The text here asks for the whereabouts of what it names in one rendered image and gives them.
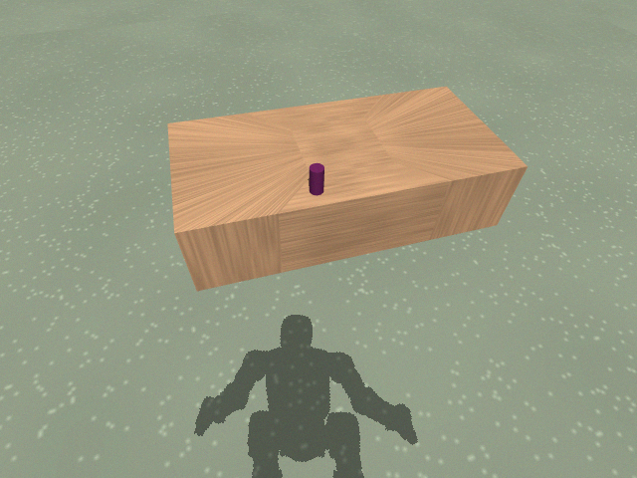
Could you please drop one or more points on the can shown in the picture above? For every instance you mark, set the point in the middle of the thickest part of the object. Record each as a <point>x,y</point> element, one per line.
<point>316,179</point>

